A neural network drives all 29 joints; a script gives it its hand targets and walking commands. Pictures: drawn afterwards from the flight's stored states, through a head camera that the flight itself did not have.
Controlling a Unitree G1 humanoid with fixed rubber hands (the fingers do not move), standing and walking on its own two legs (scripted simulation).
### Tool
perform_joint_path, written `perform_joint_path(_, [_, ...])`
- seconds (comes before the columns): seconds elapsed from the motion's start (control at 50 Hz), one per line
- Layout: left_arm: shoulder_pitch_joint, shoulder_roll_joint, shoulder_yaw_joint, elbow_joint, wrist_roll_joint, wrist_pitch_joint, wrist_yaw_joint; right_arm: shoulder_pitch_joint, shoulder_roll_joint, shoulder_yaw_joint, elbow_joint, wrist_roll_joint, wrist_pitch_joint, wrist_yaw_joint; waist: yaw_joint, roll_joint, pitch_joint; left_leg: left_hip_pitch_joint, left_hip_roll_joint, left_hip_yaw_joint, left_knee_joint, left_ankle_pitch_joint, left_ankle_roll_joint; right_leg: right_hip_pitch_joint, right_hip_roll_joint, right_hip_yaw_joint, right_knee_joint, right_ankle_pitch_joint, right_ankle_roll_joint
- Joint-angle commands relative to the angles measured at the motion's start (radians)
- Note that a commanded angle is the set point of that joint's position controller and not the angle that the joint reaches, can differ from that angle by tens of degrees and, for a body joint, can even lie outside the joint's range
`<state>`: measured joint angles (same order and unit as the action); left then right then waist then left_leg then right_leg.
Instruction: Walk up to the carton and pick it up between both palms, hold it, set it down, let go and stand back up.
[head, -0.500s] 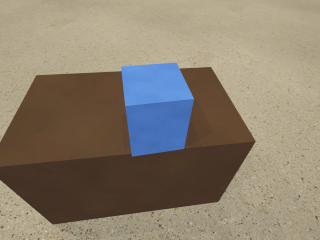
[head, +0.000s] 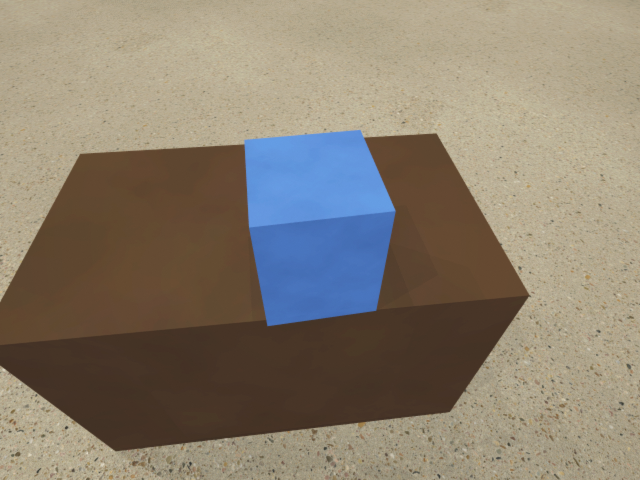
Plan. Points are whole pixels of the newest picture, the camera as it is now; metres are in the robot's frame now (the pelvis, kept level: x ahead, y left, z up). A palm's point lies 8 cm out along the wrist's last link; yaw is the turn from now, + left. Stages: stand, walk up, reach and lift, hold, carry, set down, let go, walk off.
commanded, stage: walk up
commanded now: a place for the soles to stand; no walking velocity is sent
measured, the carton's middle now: (313, 229) +0.54 +0.02 -0.02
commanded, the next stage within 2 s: none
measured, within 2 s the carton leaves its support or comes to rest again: neither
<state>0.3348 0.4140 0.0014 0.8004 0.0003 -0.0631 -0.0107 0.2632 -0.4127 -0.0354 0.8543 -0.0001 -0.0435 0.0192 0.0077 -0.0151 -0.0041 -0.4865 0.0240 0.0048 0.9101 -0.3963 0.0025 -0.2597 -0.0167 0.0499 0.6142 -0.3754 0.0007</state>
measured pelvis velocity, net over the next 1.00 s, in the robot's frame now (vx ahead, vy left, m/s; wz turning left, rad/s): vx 0.13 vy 0.01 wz -0.01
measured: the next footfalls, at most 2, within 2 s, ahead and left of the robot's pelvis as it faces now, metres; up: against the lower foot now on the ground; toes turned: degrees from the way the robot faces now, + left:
left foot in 0.16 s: +0.18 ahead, +0.15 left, +0.00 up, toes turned +1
right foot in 0.68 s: +0.20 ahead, -0.11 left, +0.00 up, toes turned +0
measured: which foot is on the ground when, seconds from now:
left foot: up 0.00-0.14, down 0.16-0.68, up 0.70-1.00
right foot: down 0.00-0.18, up 0.20-0.66, down 0.68-1.00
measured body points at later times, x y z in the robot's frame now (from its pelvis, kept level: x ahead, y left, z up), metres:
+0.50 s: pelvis +0.07 +0.06 +0.01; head +0.06 +0.08 +0.46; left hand +0.13 +0.36 -0.11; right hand +0.14 -0.27 -0.08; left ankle +0.14 +0.15 -0.73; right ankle +0.06 -0.12 -0.66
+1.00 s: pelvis +0.13 +0.01 +0.00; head +0.16 -0.01 +0.45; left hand +0.18 +0.33 -0.09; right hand +0.19 -0.31 -0.12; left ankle +0.16 +0.15 -0.71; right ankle +0.13 -0.10 -0.73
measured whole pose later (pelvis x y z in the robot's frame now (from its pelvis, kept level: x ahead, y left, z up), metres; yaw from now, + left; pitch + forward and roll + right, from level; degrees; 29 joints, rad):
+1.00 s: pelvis +0.13 +0.01 +0.00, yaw +0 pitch +2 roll +2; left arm 0.34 0.41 0.00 0.80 0.00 -0.04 0.00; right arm 0.32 -0.41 -0.04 0.84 0.00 -0.03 0.03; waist 0.01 0.01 0.03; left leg -0.43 0.01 -0.01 0.74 -0.35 0.04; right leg -0.33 -0.01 0.02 0.61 -0.31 -0.03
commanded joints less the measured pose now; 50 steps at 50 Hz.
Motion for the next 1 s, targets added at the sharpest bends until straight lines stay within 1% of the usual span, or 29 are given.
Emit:
perform_joint_path(0.0, [0.097, 0.266, 0.125, -0.050, 0.013, -0.026, 0.015, -0.098, -0.169, -0.066, -0.120, -0.008, -0.042, 0.022, 0.056, -0.118, -0.026, -0.196, 0.018, -0.011, -0.131, -0.060, 0.017, 0.380, -0.241, 0.252, -0.118, 0.683, -0.255])
perform_joint_path(0.06, [0.058, 0.265, 0.116, -0.069, 0.013, -0.019, 0.011, -0.097, -0.163, -0.065, -0.123, -0.010, -0.045, 0.026, 0.042, -0.158, 0.043, -0.111, 0.009, 0.030, -0.223, 0.072, 0.039, 0.227, -0.226, 0.168, -0.133, 0.549, -0.217])
perform_joint_path(0.12, [-0.053, 0.229, 0.094, -0.100, 0.000, -0.017, 0.001, 0.139, -0.204, -0.095, -0.018, -0.017, -0.053, 0.018, -0.089, -0.062, -0.049, 0.431, -0.037, 0.070, -0.344, 0.268, 0.063, -0.120, -0.151, 0.080, 0.046, 0.313, -0.136])
perform_joint_path(0.14, [-0.084, 0.181, 0.082, -0.099, -0.007, -0.023, -0.001, 0.263, -0.232, -0.102, 0.004, -0.018, -0.058, 0.005, -0.154, 0.054, -0.113, 0.561, 0.036, -0.045, -0.417, 0.261, 0.087, -0.180, -0.084, 0.024, 0.267, 0.213, -0.103])
perform_joint_path(0.16, [0.026, 0.092, 0.051, -0.078, -0.010, -0.016, -0.007, 0.301, -0.287, -0.124, 0.014, -0.023, -0.062, -0.003, -0.126, 0.302, -0.194, 0.701, 0.188, -0.335, -0.469, 0.017, 0.110, -0.362, 0.018, -0.015, 0.450, -0.165, -0.064])
perform_joint_path(0.18, [0.066, 0.146, 0.071, -0.068, -0.007, -0.011, 0.002, 0.243, -0.338, -0.132, -0.022, -0.016, -0.058, 0.000, -0.092, 0.276, -0.120, 0.597, 0.326, -0.685, -0.660, -0.298, 0.181, -0.459, 0.075, -0.013, 0.540, -0.209, -0.051])
perform_joint_path(0.2, [0.035, 0.252, 0.093, -0.043, 0.020, 0.008, 0.005, 0.151, -0.342, -0.129, -0.040, 0.001, -0.049, 0.003, -0.080, 0.153, -0.015, 0.389, 0.365, -0.741, -0.739, -0.604, 0.213, -0.425, 0.018, 0.024, 0.575, -0.248, -0.040])
perform_joint_path(0.22, [0.021, 0.286, 0.109, -0.045, 0.015, 0.019, -0.007, 0.072, -0.351, -0.130, -0.052, 0.003, -0.037, 0.007, -0.030, 0.187, 0.145, 0.168, 0.333, -0.665, -0.783, -0.724, 0.193, -0.388, -0.014, 0.034, 0.563, -0.203, -0.049])
perform_joint_path(0.26, [0.095, 0.254, 0.112, -0.006, 0.016, 0.022, -0.020, -0.012, -0.277, -0.100, -0.063, 0.005, -0.035, 0.006, 0.023, 0.205, 0.268, -0.026, 0.251, -0.457, -0.805, -0.505, 0.144, -0.272, -0.037, 0.009, 0.474, -0.065, -0.037])
perform_joint_path(0.3, [0.133, 0.238, 0.117, 0.007, 0.012, 0.024, -0.030, 0.011, -0.248, -0.090, -0.082, 0.003, -0.043, 0.015, 0.031, 0.216, 0.259, -0.078, 0.186, -0.368, -0.810, -0.382, 0.122, -0.162, -0.027, -0.017, 0.443, 0.017, -0.028])
perform_joint_path(0.32, [0.149, 0.230, 0.122, 0.011, 0.008, 0.026, -0.034, 0.042, -0.234, -0.090, -0.078, 0.002, -0.042, 0.016, 0.014, 0.176, 0.182, 0.025, 0.144, -0.348, -0.794, -0.351, 0.088, -0.170, -0.006, -0.033, 0.424, 0.036, -0.028])
perform_joint_path(0.4, [0.072, 0.216, 0.108, -0.012, 0.018, 0.026, -0.019, 0.082, -0.235, -0.090, -0.084, 0.007, -0.043, 0.011, -0.020, 0.158, 0.065, 0.259, 0.142, -0.265, -0.697, -0.137, 0.131, -0.233, -0.032, -0.041, 0.310, 0.091, -0.010])
perform_joint_path(0.44, [0.061, 0.212, 0.106, -0.015, 0.007, 0.029, -0.020, 0.091, -0.231, -0.091, -0.085, 0.000, -0.029, 0.010, -0.045, 0.168, 0.080, 0.295, 0.132, -0.259, -0.687, -0.138, 0.130, -0.248, -0.027, -0.059, 0.272, 0.030, -0.011])
perform_joint_path(0.48, [0.038, 0.200, 0.106, -0.035, 0.007, 0.026, -0.014, 0.088, -0.255, -0.096, -0.089, -0.010, -0.016, 0.010, -0.056, 0.259, 0.092, 0.253, 0.176, -0.299, -0.706, -0.218, 0.183, -0.210, -0.008, -0.076, 0.199, -0.047, -0.004])
perform_joint_path(0.52, [0.017, 0.207, 0.102, -0.033, 0.013, 0.025, -0.016, 0.074, -0.287, -0.101, -0.098, -0.014, -0.002, 0.016, -0.059, 0.194, 0.066, 0.179, 0.197, -0.293, -0.689, -0.293, 0.208, -0.128, 0.003, -0.096, 0.120, -0.126, 0.007])
perform_joint_path(0.54, [0.071, 0.216, 0.110, -0.009, 0.015, 0.021, -0.019, 0.061, -0.286, -0.105, -0.111, -0.013, 0.006, 0.021, -0.048, 0.236, 0.022, 0.212, 0.196, -0.282, -0.643, -0.260, 0.212, -0.090, 0.001, -0.087, 0.074, -0.150, -0.002])
perform_joint_path(0.56, [0.087, 0.204, 0.109, -0.003, 0.020, 0.020, -0.017, 0.067, -0.277, -0.103, -0.105, -0.012, 0.009, 0.019, -0.031, 0.167, 0.029, 0.161, 0.219, -0.294, -0.652, -0.252, 0.202, -0.048, 0.009, -0.096, 0.051, -0.138, -0.015])
perform_joint_path(0.6, [0.127, 0.147, 0.098, 0.015, 0.014, -0.004, -0.001, 0.005, -0.234, -0.082, -0.116, -0.013, 0.022, 0.014, 0.010, 0.153, 0.017, 0.139, 0.158, -0.186, -0.514, -0.130, 0.167, 0.061, 0.027, -0.093, -0.175, 0.066, -0.035])
perform_joint_path(0.62, [0.168, 0.163, 0.095, 0.014, 0.029, -0.014, 0.008, -0.001, -0.214, -0.076, -0.114, -0.008, 0.021, 0.016, 0.022, 0.108, -0.027, 0.067, 0.115, -0.137, -0.441, -0.131, 0.125, 0.147, 0.025, -0.061, -0.179, 0.128, -0.039])
perform_joint_path(0.64, [0.178, 0.197, 0.113, 0.028, 0.039, -0.013, 0.018, 0.012, -0.152, -0.053, -0.108, -0.004, 0.021, 0.011, 0.030, -0.062, -0.071, 0.003, 0.075, -0.080, -0.312, -0.116, 0.087, 0.227, -0.065, 0.103, -0.247, 0.027, -0.066])
perform_joint_path(0.66, [0.142, 0.275, 0.127, -0.005, 0.048, -0.016, 0.024, -0.006, -0.104, -0.026, -0.144, 0.005, 0.015, 0.009, 0.039, -0.161, -0.017, -0.169, -0.057, -0.001, -0.094, -0.104, 0.026, 0.209, -0.255, 0.456, -0.393, -0.330, -0.142])
perform_joint_path(0.68, [0.049, 0.306, 0.134, -0.035, 0.043, -0.016, 0.032, -0.003, -0.130, -0.034, -0.107, -0.016, 0.028, 0.002, 0.030, -0.104, 0.050, -0.195, -0.080, -0.044, 0.014, -0.080, -0.002, 0.111, -0.350, 0.574, -0.460, -0.440, -0.189])
perform_joint_path(0.72, [-0.035, 0.305, 0.127, -0.043, 0.032, -0.010, 0.030, 0.058, -0.207, -0.061, -0.062, -0.012, 0.028, 0.007, -0.007, -0.089, 0.135, -0.125, -0.005, -0.091, 0.058, -0.068, 0.023, -0.033, -0.337, 0.525, -0.453, -0.554, -0.234])
perform_joint_path(0.74, [-0.022, 0.252, 0.107, -0.045, 0.032, -0.014, 0.028, 0.046, -0.202, -0.063, -0.068, -0.008, 0.019, 0.010, -0.013, -0.040, 0.110, -0.112, -0.005, -0.083, 0.027, -0.058, 0.031, 0.004, -0.277, 0.461, -0.415, -0.360, -0.239])
perform_joint_path(0.76, [0.006, 0.220, 0.095, -0.036, 0.024, -0.016, 0.021, 0.079, -0.190, -0.059, -0.044, -0.008, 0.014, 0.013, -0.009, -0.097, 0.069, -0.107, -0.012, -0.063, 0.010, -0.009, 0.018, 0.040, -0.200, 0.317, -0.392, -0.217, -0.202])
perform_joint_path(0.84, [0.063, 0.210, 0.106, -0.024, 0.018, -0.017, 0.022, 0.082, -0.157, -0.043, -0.035, -0.006, 0.009, 0.005, 0.041, -0.124, 0.021, -0.154, -0.019, -0.046, -0.072, 0.016, -0.001, 0.224, -0.189, 0.233, -0.269, 0.263, -0.146])
perform_joint_path(0.88, [0.089, 0.229, 0.111, -0.032, 0.009, -0.014, 0.025, 0.032, -0.145, -0.040, -0.057, -0.014, 0.007, -0.003, 0.053, -0.090, -0.054, -0.113, -0.014, -0.004, -0.113, -0.011, 0.012, 0.307, -0.234, 0.219, -0.194, 0.467, -0.190])
perform_joint_path(0.92, [0.045, 0.206, 0.098, -0.054, 0.012, -0.002, 0.020, 0.043, -0.133, -0.038, -0.065, -0.006, -0.009, -0.008, 0.037, -0.172, -0.050, -0.046, -0.021, 0.026, -0.199, 0.011, 0.024, 0.248, -0.220, 0.149, -0.118, 0.596, -0.217])
perform_joint_path(0.98, [-0.016, 0.225, 0.093, -0.062, -0.002, 0.012, 0.017, 0.081, -0.135, -0.043, -0.059, -0.011, -0.030, -0.016, 0.003, -0.111, -0.075, 0.143, -0.047, 0.060, -0.429, 0.151, 0.047, 0.165, -0.191, 0.082, -0.001, 0.536, -0.190])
